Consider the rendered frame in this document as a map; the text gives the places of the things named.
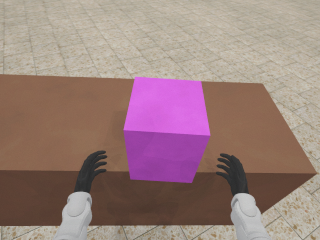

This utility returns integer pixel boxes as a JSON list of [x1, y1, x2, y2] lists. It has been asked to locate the robot left hand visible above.
[[74, 150, 107, 193]]

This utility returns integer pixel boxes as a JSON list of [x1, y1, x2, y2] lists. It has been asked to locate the left robot forearm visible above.
[[52, 191, 92, 240]]

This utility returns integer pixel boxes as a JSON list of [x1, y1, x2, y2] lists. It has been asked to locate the right robot forearm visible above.
[[230, 193, 272, 240]]

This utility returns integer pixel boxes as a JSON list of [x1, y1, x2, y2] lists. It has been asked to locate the robot right hand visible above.
[[216, 153, 249, 197]]

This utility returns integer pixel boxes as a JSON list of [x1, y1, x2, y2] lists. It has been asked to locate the pedestal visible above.
[[0, 74, 318, 226]]

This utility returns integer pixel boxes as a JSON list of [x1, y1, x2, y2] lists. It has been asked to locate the carton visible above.
[[123, 76, 211, 183]]

